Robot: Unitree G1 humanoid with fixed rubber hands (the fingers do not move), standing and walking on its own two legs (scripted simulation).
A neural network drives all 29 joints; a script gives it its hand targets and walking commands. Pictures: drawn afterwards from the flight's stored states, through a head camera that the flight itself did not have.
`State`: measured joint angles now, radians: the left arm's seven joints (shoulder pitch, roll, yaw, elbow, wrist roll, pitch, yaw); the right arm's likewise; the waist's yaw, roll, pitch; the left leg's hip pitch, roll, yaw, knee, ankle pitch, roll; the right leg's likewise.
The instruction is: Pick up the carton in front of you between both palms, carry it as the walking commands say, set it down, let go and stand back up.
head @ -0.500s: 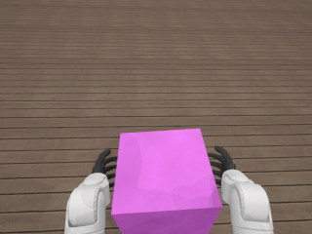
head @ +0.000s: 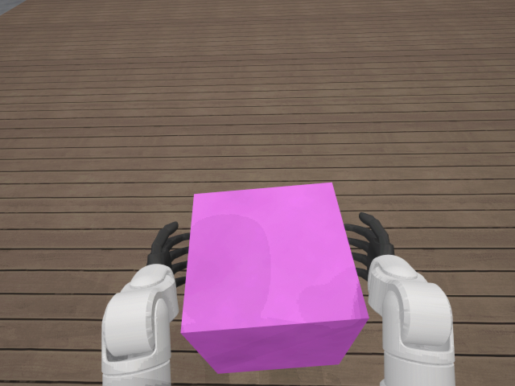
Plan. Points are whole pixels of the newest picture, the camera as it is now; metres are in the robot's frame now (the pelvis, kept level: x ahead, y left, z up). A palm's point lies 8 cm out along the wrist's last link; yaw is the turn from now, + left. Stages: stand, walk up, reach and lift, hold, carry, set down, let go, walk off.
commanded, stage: carry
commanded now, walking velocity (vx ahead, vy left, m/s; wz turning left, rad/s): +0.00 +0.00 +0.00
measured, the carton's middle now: (271, 284) +0.30 +0.00 +0.00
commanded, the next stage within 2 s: hold in 1.90 s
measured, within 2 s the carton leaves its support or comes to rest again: neither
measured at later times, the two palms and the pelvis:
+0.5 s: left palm (159, 235) +0.35 +0.17 +0.08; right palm (352, 225) +0.35 -0.13 +0.08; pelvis +0.08 +0.02 -0.01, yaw +0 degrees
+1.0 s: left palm (157, 261) +0.31 +0.17 +0.07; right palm (357, 251) +0.31 -0.13 +0.07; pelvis +0.04 +0.02 +0.00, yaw +0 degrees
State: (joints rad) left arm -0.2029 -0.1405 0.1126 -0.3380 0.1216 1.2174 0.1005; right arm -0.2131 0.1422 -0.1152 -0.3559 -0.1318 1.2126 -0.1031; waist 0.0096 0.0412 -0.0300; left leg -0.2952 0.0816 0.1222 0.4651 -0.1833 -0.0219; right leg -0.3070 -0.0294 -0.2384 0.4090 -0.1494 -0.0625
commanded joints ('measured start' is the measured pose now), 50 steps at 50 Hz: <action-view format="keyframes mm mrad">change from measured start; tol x2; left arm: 1 -437 -924 -699 -36 -416 -1 -282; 8 -472 -912 -702 30 -414 17 -282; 14 -520 -941 -710 10 -430 6 -279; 25 -481 -933 -711 -19 -428 2 -274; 31 -492 -931 -712 -19 -427 5 -278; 37 -487 -927 -710 15 -419 5 -280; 43 -486 -936 -714 87 -393 -38 -290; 50 -500 -939 -691 136 -354 -144 -300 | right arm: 1 -400 937 721 -2 412 15 270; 6 -390 931 692 92 414 21 286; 9 -401 937 687 114 415 19 286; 15 -450 963 699 72 431 8 282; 22 -427 955 706 40 430 6 276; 33 -436 945 710 41 431 11 281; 38 -426 943 710 82 420 7 285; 43 -429 954 710 147 393 -30 295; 50 -435 956 678 205 347 -135 305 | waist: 1 1 -65 -375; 3 -3 -4 -332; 6 -5 1 -335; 23 -8 -31 -393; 44 -7 -41 -268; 50 -6 -41 -267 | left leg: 1 150 119 -68 -73 185 -1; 4 118 122 -58 -14 338 7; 8 146 106 -52 39 559 11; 11 159 100 -46 59 607 15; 15 175 96 -41 75 616 17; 24 182 92 -36 81 539 20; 43 106 87 -48 -19 188 31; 50 91 86 -50 -41 107 38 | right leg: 1 181 -159 104 -27 99 35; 4 194 -157 121 60 319 57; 7 179 -150 117 124 432 61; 20 185 -137 119 166 459 68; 24 186 -141 123 164 441 64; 45 126 -151 150 47 146 53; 50 121 -150 156 33 106 50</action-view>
